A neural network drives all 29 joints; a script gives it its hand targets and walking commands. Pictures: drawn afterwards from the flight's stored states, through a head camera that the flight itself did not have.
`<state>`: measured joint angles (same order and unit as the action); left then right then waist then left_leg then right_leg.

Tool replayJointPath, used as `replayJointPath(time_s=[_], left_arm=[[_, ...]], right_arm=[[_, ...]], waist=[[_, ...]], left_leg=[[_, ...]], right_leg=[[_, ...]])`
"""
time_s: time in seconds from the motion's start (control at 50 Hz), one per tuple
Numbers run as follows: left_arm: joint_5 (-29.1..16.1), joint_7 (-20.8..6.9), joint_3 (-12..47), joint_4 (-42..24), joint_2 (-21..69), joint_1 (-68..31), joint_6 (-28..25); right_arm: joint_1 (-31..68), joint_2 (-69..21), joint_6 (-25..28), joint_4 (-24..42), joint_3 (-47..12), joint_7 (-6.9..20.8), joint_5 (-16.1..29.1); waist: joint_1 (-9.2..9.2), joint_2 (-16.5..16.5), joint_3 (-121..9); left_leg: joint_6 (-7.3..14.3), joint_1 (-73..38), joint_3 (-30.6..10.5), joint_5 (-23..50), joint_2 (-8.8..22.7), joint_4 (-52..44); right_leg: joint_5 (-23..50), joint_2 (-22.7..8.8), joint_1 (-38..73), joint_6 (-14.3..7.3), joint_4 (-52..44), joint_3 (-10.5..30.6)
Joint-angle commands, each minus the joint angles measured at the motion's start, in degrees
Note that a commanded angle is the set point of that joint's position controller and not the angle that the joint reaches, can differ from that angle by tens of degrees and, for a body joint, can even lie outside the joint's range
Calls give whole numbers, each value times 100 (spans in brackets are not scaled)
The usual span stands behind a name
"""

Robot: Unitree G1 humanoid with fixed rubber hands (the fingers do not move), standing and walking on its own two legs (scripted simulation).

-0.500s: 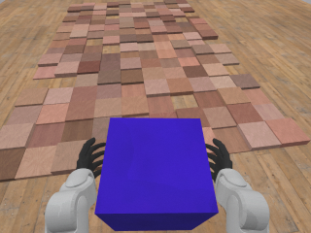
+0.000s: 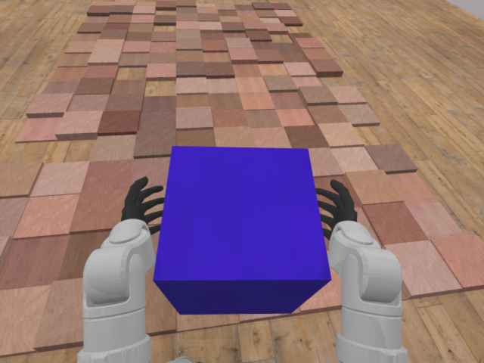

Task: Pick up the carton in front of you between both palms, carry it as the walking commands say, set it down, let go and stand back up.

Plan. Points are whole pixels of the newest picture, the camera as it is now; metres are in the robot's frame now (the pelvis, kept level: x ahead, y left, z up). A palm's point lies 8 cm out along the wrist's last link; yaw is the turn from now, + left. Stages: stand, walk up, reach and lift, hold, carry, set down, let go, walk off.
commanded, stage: carry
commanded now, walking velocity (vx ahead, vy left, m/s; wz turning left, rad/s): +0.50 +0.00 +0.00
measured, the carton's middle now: (238, 239) +0.30 +0.00 +0.04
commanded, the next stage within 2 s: none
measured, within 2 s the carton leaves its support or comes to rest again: neither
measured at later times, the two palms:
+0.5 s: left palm (172, 95) +0.65 +0.16 +0.11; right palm (301, 100) +0.65 -0.15 +0.10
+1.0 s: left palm (163, 28) +0.80 +0.19 +0.19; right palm (286, 34) +0.81 -0.12 +0.19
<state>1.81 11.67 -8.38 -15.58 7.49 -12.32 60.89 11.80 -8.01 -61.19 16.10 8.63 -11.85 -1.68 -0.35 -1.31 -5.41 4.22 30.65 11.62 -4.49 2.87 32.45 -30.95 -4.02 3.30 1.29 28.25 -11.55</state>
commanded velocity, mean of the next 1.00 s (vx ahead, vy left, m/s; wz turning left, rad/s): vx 0.11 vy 0.00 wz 0.00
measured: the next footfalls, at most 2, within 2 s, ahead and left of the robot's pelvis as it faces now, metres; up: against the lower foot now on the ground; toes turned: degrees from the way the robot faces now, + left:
right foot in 0.42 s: +0.47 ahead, -0.09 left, +0.04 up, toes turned -6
left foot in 0.74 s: +0.49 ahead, +0.10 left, +0.02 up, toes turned +5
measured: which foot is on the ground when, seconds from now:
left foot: down 0.00-0.44, up 0.46-0.72, down 0.74-1.00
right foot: down 0.00-0.02, up 0.04-0.40, down 0.42-1.00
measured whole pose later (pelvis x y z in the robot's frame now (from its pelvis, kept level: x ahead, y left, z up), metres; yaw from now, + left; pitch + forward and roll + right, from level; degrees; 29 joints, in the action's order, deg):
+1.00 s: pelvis +0.48 +0.02 +0.05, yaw +2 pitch +5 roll -2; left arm 1.7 12.2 -14.3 -8.1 7.0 -29.7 63.7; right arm 27.8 -7.2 -63.0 9.5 15.8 -11.6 -2.4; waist -1.2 0.8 -5.3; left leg 3.0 15.8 3.7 -14.8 0.0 26.2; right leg -21.8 -1.1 -16.4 -0.1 33.7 -8.2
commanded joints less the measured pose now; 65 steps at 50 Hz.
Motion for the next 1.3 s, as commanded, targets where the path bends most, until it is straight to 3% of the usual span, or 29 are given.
replayJointPath(time_s=[0.0, 0.02, 0.04, 0.06, 0.08, 0.12, 0.22, 0.3, 0.36, 0.38, 0.4, 0.42, 0.44, 0.46, 0.5, 0.52, 0.54, 0.64, 0.68, 0.7, 0.72, 0.74, 0.76, 0.78, 0.8, 0.9, 1.08, 1.18, 1.28], left_arm=[[-823, 82, 2855, -51, 3276, -3039, -217], [-841, 95, 2797, 76, 3338, -3375, -277], [-903, 84, 2823, 260, 3673, -3507, -335], [-911, 62, 2794, 340, 3897, -3677, -417], [-870, 35, 2762, 486, 4090, -3851, -503], [-784, -21, 2777, 669, 4278, -4049, -658], [-564, -39, 2822, 789, 4252, -4038, -876], [-609, -75, 2870, 587, 4170, -3886, -844], [-643, -96, 2865, 437, 4010, -3551, -712], [-626, -106, 2845, 429, 3955, -3399, -669], [-610, -121, 2814, 384, 3901, -3300, -631], [-613, -86, 2850, 352, 3845, -3397, -638], [-659, -68, 2872, 517, 3974, -3063, -643], [-772, -108, 2947, 300, 4076, -3040, -647], [-1026, -210, 3275, -204, 4373, -3438, -706], [-1117, -251, 3381, -380, 4449, -3601, -749], [-1197, -281, 3479, -520, 4487, -3740, -792], [-1382, -277, 3689, -802, 3963, -3657, -817], [-1435, -226, 3658, -861, 3784, -3758, -718], [-1424, -193, 3614, -852, 3686, -3785, -635], [-1352, -147, 3519, -764, 3555, -3815, -539], [-1252, -94, 3366, -634, 3418, -3815, -425], [-1178, -65, 3259, -569, 3363, -3727, -293], [-1177, -34, 3169, -566, 3279, -3943, -174], [-1185, 1, 3113, -503, 3281, -4138, -78], [-987, 83, 2689, 194, 3372, -4314, 221], [-648, -133, 2417, 1263, 4278, -4580, 191], [-638, -219, 2598, 1187, 4682, -4787, -126], [-723, -172, 2797, 876, 4588, -4645, -411]], right_arm=[[2899, -2870, 305, -185, -2601, -78, 715], [3056, -3224, 359, -405, -2671, -63, 799], [3378, -3460, 437, -344, -2797, -20, 917], [3636, -3757, 530, -351, -2895, 37, 1010], [3962, -3981, 632, -333, -2949, 96, 1032], [4356, -4225, 792, -348, -3067, 202, 1091], [4218, -4193, 977, -516, -3127, 266, 1033], [3969, -4066, 954, -404, -3119, 246, 941], [3595, -3921, 831, -288, -3070, 197, 837], [3533, -3893, 781, -265, -3052, 179, 801], [3475, -3867, 733, -213, -3049, 167, 761], [3418, -3869, 698, -140, -3108, 185, 838], [3544, -3873, 659, 75, -3176, 204, 900], [3679, -4059, 664, 121, -3333, 214, 996], [3869, -4269, 714, 350, -3308, 240, 1078], [3843, -4282, 742, 403, -3285, 245, 1070], [3771, -4223, 773, 400, -3244, 235, 992], [3303, -3648, 800, 459, -3071, 107, 742], [3407, -3419, 717, 586, -3001, 84, 767], [3472, -3272, 642, 627, -2954, 74, 766], [3513, -3113, 544, 615, -2883, 67, 767], [3535, -2915, 438, 553, -2785, 65, 760], [3654, -2799, 339, 489, -2710, 24, 755], [3671, -2804, 250, 321, -2627, 4, 778], [3738, -2797, 167, 256, -2565, 4, 815], [4088, -2933, -138, -226, -2349, 10, 780], [4724, -4016, -142, -1078, -2438, 153, 572], [4910, -4528, 167, -1140, -2606, 227, 564], [4681, -4451, 435, -927, -2746, 187, 631]], waist=[[403, 1875, -2172], [370, 2010, -2057], [325, 1606, -2002], [315, 839, -1993], [304, 435, -1947], [257, 667, -2068], [392, 887, -1890], [413, 982, -1544], [386, 1111, -1293], [164, 1128, -1447], [-9, 994, -1773], [-141, -335, -2846], [-501, -1552, -3242], [-350, -1375, -3238], [-355, -420, -2702], [-248, -282, -2504], [-227, -226, -2409], [-252, -517, -2520], [-148, -502, -2475], [-114, -410, -2376], [-89, -256, -2366], [-110, 408, -2452], [-28, 879, -2270], [26, 1099, -2188], [23, 1077, -2126], [-18, 721, -2072], [-6, 330, -2104], [-3, 220, -2175], [-9, 253, -2312]], left_leg=[[875, -4390, -3868, -2433, 1894, -1247], [992, -4502, -4650, -1677, 1999, -1833], [943, -4322, -3947, -722, 1953, -1556], [839, -4095, -3348, 65, 1820, -1203], [703, -3769, -2779, 522, 1666, -1125], [512, -3524, -2150, 568, 1453, -1202], [642, -4044, -1562, 1323, 1322, -1252], [546, -4121, -823, 3233, 884, -763], [272, -3641, -418, 3860, 637, -404], [47, -3347, -287, 4062, 693, 57], [-219, -3008, -128, 3433, 628, 664], [-609, -1114, -379, 1533, 128, 2288], [-700, -136, -558, -2225, -669, 3611], [-543, 271, -1239, -2798, -524, 4153], [-357, 596, -1483, -2511, -124, 3494], [-336, 387, -1504, -2368, 36, 2603], [-376, 122, -1346, -2258, -7, 1834], [-446, -1201, -941, -1023, -386, -174], [-390, -1963, -741, 261, -354, -1168], [-345, -2424, -749, 911, -186, -1507], [-285, -2998, -1059, 1427, 279, -1378], [-165, -3591, -1741, 3681, 1132, -831], [249, -3608, -1801, 4068, 1381, -535], [289, -3397, -1921, 3628, 1332, -648], [201, -3236, -1853, 3562, 1187, -694], [-60, -3216, -1512, 4571, 889, -359], [-136, -2973, -1353, 3922, 714, -264], [-143, -2769, -1232, 3305, 589, -233], [-110, -2849, -1220, 3118, 584, -180]], right_leg=[[1888, 413, -3366, -132, 4285, 110], [391, 661, -4217, -245, 5099, 888], [563, 294, -4406, -402, 5500, 1184], [724, 103, -4495, -471, 5476, 1261], [984, -62, -4479, -490, 5120, 1269], [1295, -130, -4283, -437, 4585, 1146], [1708, -65, -5060, -316, 3559, 765], [2303, 249, -4854, -338, 2098, 271], [2774, 763, -3624, -351, 543, -346], [3299, 763, -2623, -399, 6, -344], [4126, 569, -1514, -436, -470, -190], [6350, -997, 921, -1327, 452, 1830], [8135, -1734, 1613, -2047, -33, 3263], [8160, -1709, 1759, -2039, -8, 2929], [7234, -1566, 1279, -1672, -138, 2481], [6651, -1353, 920, -1416, -264, 2188], [6281, -1169, 728, -1273, -341, 1926], [5947, -888, 37, -1344, -272, 1065], [5063, -612, -436, -1117, 100, 709], [4272, -478, -856, -900, 237, 663], [3363, -455, -1446, -693, 403, 716], [1685, -278, -2112, -459, 809, 637], [946, 17, -2463, -286, 477, 703], [952, 6, -2338, -222, 485, 715], [1236, -17, -2134, -195, 505, 722], [2212, -68, -1876, -120, 488, 658], [3329, -181, -1412, -182, 465, 715], [3960, -269, -1161, -271, 550, 799], [3968, -304, -1141, -342, 633, 859]])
